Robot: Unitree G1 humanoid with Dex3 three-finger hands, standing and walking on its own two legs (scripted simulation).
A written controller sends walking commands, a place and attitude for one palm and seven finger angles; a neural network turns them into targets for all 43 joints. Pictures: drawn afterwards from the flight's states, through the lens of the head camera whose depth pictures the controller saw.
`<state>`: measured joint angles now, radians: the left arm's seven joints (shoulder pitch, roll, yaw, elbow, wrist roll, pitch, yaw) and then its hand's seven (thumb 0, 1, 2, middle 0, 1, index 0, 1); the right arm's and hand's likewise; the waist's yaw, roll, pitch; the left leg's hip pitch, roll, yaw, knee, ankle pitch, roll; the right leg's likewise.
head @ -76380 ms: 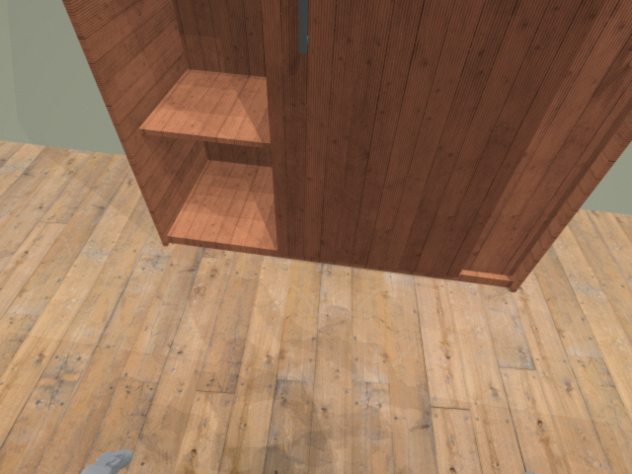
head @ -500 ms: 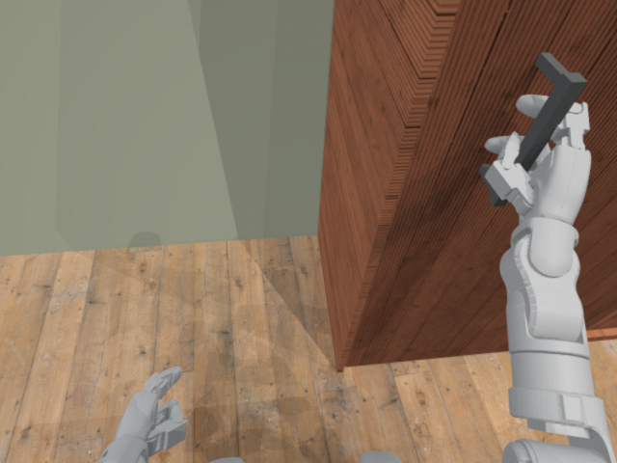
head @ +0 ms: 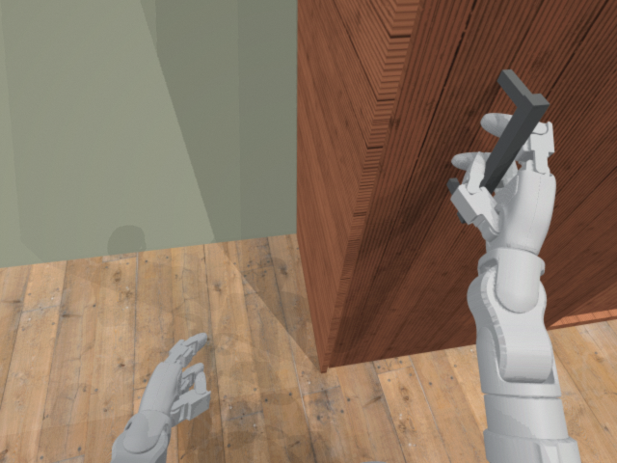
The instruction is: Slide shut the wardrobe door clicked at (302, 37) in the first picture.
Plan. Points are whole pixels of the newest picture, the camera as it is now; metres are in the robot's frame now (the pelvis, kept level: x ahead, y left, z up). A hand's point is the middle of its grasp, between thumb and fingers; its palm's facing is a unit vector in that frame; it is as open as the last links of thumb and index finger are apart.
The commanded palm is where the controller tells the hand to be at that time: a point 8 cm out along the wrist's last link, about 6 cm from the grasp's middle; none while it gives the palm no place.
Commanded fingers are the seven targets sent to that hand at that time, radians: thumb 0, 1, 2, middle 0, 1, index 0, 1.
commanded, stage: step sideways, sliding the door along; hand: right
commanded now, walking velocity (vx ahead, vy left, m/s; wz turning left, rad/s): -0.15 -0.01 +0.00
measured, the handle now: (486, 155) +0.38 -0.23 +0.19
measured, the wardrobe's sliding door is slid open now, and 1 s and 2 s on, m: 0.00 0.00 0.00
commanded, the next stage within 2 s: stop walking and hold the door there in 0.56 s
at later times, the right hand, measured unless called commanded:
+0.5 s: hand (462, 189) +0.34 -0.19 +0.18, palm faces +0.40 +0.92 +0.05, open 6.3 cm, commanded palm +0.31 -0.14 +0.18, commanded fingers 0.00 -0.90 -0.90 0.45 1.40 0.45 1.40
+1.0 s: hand (468, 194) +0.34 -0.20 +0.17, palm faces +0.34 +0.93 -0.15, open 5.9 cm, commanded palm +0.30 -0.22 +0.16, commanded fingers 0.00 -0.90 -0.90 0.45 1.40 0.45 1.40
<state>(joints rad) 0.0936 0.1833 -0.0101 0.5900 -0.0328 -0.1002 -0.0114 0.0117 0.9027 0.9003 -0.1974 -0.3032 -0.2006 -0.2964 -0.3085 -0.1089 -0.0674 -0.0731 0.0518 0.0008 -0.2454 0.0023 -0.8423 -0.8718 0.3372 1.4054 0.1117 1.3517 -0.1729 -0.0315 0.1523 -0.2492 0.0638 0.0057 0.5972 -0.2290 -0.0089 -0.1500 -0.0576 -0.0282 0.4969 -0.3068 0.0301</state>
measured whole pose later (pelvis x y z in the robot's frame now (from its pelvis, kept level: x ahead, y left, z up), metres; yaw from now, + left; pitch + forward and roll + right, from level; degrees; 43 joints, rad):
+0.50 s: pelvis +0.05 -0.03 +0.00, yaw -3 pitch +1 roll +3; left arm 0.08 0.21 -0.01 0.53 -0.04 -0.10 -0.05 0.01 0.90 0.90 -0.20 -0.30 -0.20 -0.30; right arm -0.08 0.04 0.07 -0.38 -0.02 -0.03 -0.25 0.01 -0.82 -0.87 0.34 1.41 0.18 1.23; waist -0.20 -0.10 0.16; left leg -0.23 0.08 0.02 0.62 -0.25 0.01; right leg -0.18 -0.04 0.01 0.55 -0.38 -0.01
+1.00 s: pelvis +0.08 -0.01 +0.00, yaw +1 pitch -1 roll -1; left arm 0.13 0.25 0.00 0.56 -0.02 0.02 0.05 0.01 0.90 0.90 -0.20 -0.30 -0.20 -0.30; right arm 0.16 -0.21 -0.16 -0.31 0.07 -0.09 -0.17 -0.04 -0.75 -0.86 0.45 1.41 0.26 1.37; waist -0.03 -0.03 0.01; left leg -0.21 0.01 -0.02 0.57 -0.34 0.00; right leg -0.23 -0.07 -0.08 0.51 -0.20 0.02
